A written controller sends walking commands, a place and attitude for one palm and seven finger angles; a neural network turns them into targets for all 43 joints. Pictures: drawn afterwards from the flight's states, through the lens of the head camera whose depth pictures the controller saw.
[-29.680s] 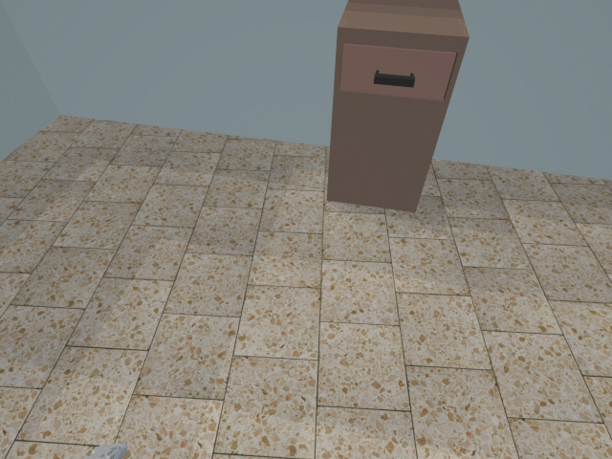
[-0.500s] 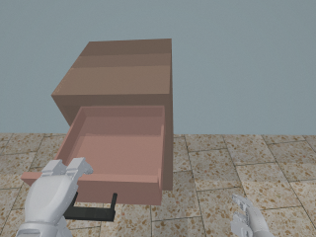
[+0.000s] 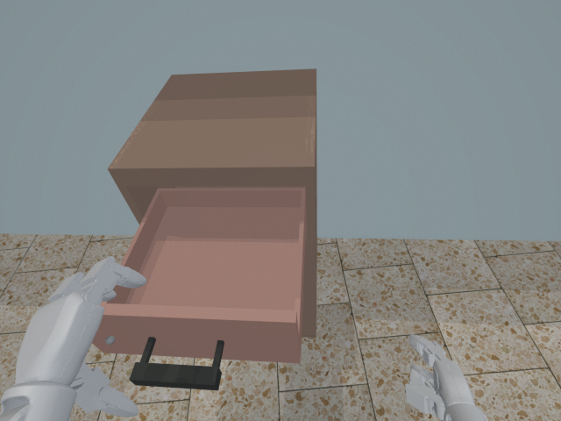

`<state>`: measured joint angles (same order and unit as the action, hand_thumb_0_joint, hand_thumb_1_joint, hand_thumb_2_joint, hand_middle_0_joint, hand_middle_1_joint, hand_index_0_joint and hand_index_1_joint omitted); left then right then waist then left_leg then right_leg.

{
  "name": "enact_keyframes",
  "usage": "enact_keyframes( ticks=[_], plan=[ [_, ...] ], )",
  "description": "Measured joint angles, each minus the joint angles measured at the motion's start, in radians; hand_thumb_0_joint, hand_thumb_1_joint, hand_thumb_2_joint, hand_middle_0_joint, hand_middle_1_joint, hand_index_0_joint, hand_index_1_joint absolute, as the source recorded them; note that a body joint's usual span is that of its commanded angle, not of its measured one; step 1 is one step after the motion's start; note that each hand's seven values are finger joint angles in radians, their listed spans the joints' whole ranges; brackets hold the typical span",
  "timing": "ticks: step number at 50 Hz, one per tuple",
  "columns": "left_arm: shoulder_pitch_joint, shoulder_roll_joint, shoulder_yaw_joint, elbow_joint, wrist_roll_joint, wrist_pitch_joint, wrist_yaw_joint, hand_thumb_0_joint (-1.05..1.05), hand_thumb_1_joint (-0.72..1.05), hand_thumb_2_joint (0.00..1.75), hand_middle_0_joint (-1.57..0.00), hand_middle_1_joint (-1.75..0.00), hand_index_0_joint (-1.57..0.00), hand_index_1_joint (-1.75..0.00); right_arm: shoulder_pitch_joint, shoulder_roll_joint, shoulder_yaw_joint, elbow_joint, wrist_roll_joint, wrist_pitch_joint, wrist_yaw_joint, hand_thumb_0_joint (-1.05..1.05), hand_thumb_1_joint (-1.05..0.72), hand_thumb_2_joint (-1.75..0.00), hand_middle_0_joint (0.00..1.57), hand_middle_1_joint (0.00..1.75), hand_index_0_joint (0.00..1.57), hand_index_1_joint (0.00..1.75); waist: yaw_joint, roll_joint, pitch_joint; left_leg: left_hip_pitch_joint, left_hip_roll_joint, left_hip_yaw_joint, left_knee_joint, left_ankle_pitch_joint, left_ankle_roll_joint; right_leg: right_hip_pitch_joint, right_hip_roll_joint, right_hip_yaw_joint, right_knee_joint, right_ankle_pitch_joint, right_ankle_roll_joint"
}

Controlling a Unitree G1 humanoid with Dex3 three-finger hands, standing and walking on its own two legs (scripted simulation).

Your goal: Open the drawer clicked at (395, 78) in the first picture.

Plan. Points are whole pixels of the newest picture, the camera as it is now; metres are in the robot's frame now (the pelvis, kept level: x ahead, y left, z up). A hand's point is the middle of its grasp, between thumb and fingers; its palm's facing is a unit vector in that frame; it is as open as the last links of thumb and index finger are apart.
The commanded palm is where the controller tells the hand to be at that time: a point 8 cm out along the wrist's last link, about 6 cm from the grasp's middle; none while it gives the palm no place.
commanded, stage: draw the hand back to the body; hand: left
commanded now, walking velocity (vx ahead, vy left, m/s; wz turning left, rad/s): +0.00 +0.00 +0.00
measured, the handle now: (180, 360) +0.23 +0.22 -0.09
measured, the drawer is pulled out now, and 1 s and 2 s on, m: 0.30 0.30 0.30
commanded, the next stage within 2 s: step back with the hand held close in 0.94 s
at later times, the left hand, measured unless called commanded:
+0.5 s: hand (93, 312) +0.19 +0.22 +0.16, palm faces +0.34 -0.85 -0.40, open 10.8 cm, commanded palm +0.14 +0.27 +0.19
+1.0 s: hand (90, 312) +0.18 +0.21 +0.18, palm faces +0.39 -0.83 -0.40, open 7.5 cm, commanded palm +0.13 +0.26 +0.19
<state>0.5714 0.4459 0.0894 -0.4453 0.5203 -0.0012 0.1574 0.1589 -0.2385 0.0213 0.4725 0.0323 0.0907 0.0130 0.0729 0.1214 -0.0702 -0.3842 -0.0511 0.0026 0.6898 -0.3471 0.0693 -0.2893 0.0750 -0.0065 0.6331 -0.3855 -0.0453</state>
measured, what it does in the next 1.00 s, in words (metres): stands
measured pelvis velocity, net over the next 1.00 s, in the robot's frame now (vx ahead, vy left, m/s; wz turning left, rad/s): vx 0.01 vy -0.02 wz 0.04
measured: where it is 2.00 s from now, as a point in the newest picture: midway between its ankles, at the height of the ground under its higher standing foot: outside the picture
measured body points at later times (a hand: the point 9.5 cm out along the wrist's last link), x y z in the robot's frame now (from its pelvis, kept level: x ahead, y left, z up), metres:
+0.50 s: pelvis +0.01 -0.01 +0.02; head +0.01 -0.03 +0.47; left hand +0.16 +0.27 +0.18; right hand +0.20 -0.22 -0.07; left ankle +0.01 +0.07 -0.72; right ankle -0.04 -0.10 -0.72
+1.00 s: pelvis +0.01 -0.02 +0.02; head -0.01 -0.05 +0.47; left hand +0.15 +0.26 +0.20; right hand +0.21 -0.23 -0.07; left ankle +0.01 +0.07 -0.72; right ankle -0.04 -0.10 -0.72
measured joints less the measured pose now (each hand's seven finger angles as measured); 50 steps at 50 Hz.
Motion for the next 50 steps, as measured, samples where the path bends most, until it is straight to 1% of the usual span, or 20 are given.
enact_keyframes(
  ticks=[1,2,3,4,5,6,7,9,13,16,19,26,34,37,42,45,50],
  plan=[
    [0.001,-0.044,0.013,0.004,-0.137,-0.007,-0.006,-0.01,-0.48,0.31,-0.32,-1.2,-0.32,-1.19,0.007,0.006,0.002,-0.001,0.003,-0.03,-0.009,0.01,-0.9,-0.9,0.2,0.3,0.2,0.3,-0.009,0.0,0.014,0.022,-0.004,-0.001,-0.011,0.003,0.001,0.021,-0.004,0.0,-0.009,0.001,0.002],
    [0.008,-0.083,0.023,0.007,-0.248,-0.013,-0.012,-0.01,-0.47,0.31,-0.32,-1.19,-0.32,-1.19,0.016,0.014,0.007,-0.002,0.004,-0.054,-0.02,0.01,-0.9,-0.9,0.2,0.3,0.2,0.3,-0.016,-0.005,0.022,0.04,-0.007,0.0,-0.024,0.007,0.002,0.038,-0.008,0.001,-0.017,0.002,0.003],
    [0.016,-0.114,0.029,0.006,-0.333,-0.018,-0.016,-0.01,-0.46,0.32,-0.32,-1.18,-0.32,-1.18,0.028,0.022,0.013,0.0,0.004,-0.075,-0.031,0.01,-0.9,-0.9,0.2,0.3,0.2,0.3,-0.022,-0.013,0.025,0.057,-0.011,0.0,-0.038,0.011,0.002,0.053,-0.011,0.002,-0.026,0.003,0.004],
    [0.023,-0.135,0.031,0.003,-0.397,-0.023,-0.02,-0.01,-0.45,0.32,-0.31,-1.17,-0.31,-1.17,0.042,0.029,0.02,0.005,0.002,-0.094,-0.041,0.01,-0.9,-0.9,0.2,0.3,0.2,0.3,-0.026,-0.025,0.025,0.072,-0.015,-0.002,-0.052,0.015,0.002,0.067,-0.015,0.001,-0.035,0.004,0.005],
    [0.027,-0.148,0.03,-0.003,-0.444,-0.028,-0.023,-0.01,-0.43,0.33,-0.31,-1.16,-0.31,-1.16,0.055,0.036,0.026,0.011,0.0,-0.111,-0.05,0.01,-0.9,-0.9,0.2,0.3,0.2,0.3,-0.028,-0.038,0.024,0.085,-0.018,-0.005,-0.065,0.019,0.002,0.08,-0.018,-0.001,-0.045,0.005,0.005],
    [0.029,-0.154,0.028,-0.012,-0.479,-0.035,-0.024,-0.01,-0.41,0.34,-0.31,-1.15,-0.31,-1.15,0.068,0.04,0.033,0.02,-0.002,-0.127,-0.057,0.01,-0.9,-0.9,0.2,0.3,0.2,0.3,-0.029,-0.051,0.022,0.097,-0.021,-0.009,-0.076,0.023,0.001,0.092,-0.02,-0.004,-0.056,0.007,0.004],
    [0.028,-0.155,0.027,-0.024,-0.504,-0.04,-0.024,-0.01,-0.39,0.35,-0.31,-1.13,-0.31,-1.13,0.077,0.043,0.038,0.03,-0.004,-0.143,-0.062,0.01,-0.9,-0.9,0.2,0.3,0.2,0.3,-0.03,-0.061,0.022,0.107,-0.022,-0.013,-0.085,0.026,-0.001,0.104,-0.021,-0.008,-0.068,0.01,0.003],
    [0.02,-0.147,0.032,-0.046,-0.535,-0.054,-0.024,-0.01,-0.34,0.37,-0.31,-1.1,-0.3,-1.1,0.089,0.042,0.046,0.051,-0.008,-0.17,-0.066,0.01,-0.9,-0.9,0.2,0.3,0.2,0.3,-0.031,-0.075,0.024,0.121,-0.022,-0.022,-0.099,0.032,-0.003,0.124,-0.02,-0.015,-0.09,0.017,0.001],
    [-0.002,-0.123,0.074,-0.067,-0.569,-0.079,-0.03,-0.01,-0.22,0.42,-0.3,-1.03,-0.29,-1.02,0.082,0.031,0.041,0.085,-0.011,-0.199,-0.063,0.01,-0.9,-0.9,0.2,0.3,0.2,0.3,-0.037,-0.073,0.039,0.139,-0.02,-0.029,-0.125,0.044,-0.006,0.15,-0.018,-0.021,-0.13,0.036,-0.001],
    [-0.007,-0.109,0.117,-0.064,-0.584,-0.091,-0.037,-0.01,-0.13,0.46,-0.29,-0.96,-0.28,-0.96,0.066,0.025,0.028,0.102,-0.011,-0.2,-0.057,0.01,-0.9,-0.9,0.2,0.3,0.2,0.3,-0.043,-0.063,0.048,0.146,-0.019,-0.028,-0.145,0.056,-0.006,0.156,-0.018,-0.018,-0.152,0.05,0.0],
    [0.006,-0.111,0.141,-0.057,-0.594,-0.093,-0.045,-0.01,-0.03,0.51,-0.28,-0.9,-0.27,-0.89,0.051,0.02,0.013,0.114,-0.01,-0.193,-0.054,0.01,-0.9,-0.9,0.2,0.3,0.2,0.3,-0.046,-0.053,0.052,0.152,-0.018,-0.025,-0.165,0.067,-0.006,0.16,-0.017,-0.014,-0.17,0.061,0.001],
    [0.036,-0.11,0.152,-0.06,-0.6,-0.087,-0.053,0.0,0.21,0.61,-0.26,-0.74,-0.26,-0.74,0.04,0.014,-0.004,0.13,-0.007,-0.182,-0.062,0.01,-0.9,-0.9,0.2,0.3,0.2,0.3,-0.036,-0.051,0.046,0.167,-0.018,-0.029,-0.196,0.081,-0.009,0.175,-0.017,-0.016,-0.199,0.074,-0.002],
    [0.004,-0.1,0.199,-0.051,-0.606,-0.092,-0.045,0.0,0.49,0.73,-0.24,-0.56,-0.24,-0.56,0.021,0.014,-0.006,0.134,-0.004,-0.18,-0.068,0.01,-0.9,-0.9,0.2,0.3,0.2,0.3,-0.026,-0.044,0.046,0.188,-0.014,-0.039,-0.21,0.088,-0.017,0.202,-0.012,-0.025,-0.222,0.083,-0.01],
    [-0.004,-0.108,0.204,-0.042,-0.61,-0.096,-0.045,0.0,0.59,0.77,-0.23,-0.5,-0.23,-0.49,0.014,0.017,-0.006,0.133,-0.004,-0.175,-0.066,0.01,-0.9,-0.9,0.2,0.3,0.2,0.3,-0.026,-0.041,0.047,0.194,-0.013,-0.039,-0.217,0.092,-0.019,0.205,-0.012,-0.025,-0.224,0.085,-0.012],
    [-0.005,-0.122,0.185,-0.028,-0.611,-0.09,-0.052,0.01,0.75,0.84,-0.22,-0.4,-0.22,-0.39,0.01,0.02,-0.004,0.132,-0.005,-0.168,-0.064,0.01,-0.9,-0.9,0.2,0.3,0.2,0.3,-0.026,-0.044,0.051,0.2,-0.009,-0.041,-0.226,0.099,-0.025,0.209,-0.008,-0.026,-0.231,0.09,-0.018],
    [0.001,-0.12,0.177,-0.03,-0.61,-0.088,-0.054,0.01,0.81,0.87,-0.22,-0.36,-0.21,-0.35,0.014,0.019,-0.003,0.134,-0.007,-0.168,-0.066,0.01,-0.9,-0.9,0.2,0.3,0.2,0.3,-0.026,-0.045,0.051,0.202,-0.006,-0.042,-0.23,0.101,-0.028,0.213,-0.005,-0.027,-0.237,0.094,-0.021],
    [0.004,-0.11,0.182,-0.039,-0.61,-0.089,-0.053,0.01,0.86,0.89,-0.22,-0.33,-0.21,-0.32,0.02,0.017,-0.004,0.138,-0.006,-0.167,-0.068,0.01,-0.9,-0.9,0.2,0.3,0.2,0.3,-0.027,-0.044,0.052,0.207,-0.001,-0.044,-0.232,0.102,-0.034,0.219,0.0,-0.029,-0.243,0.097,-0.027]
  ],
)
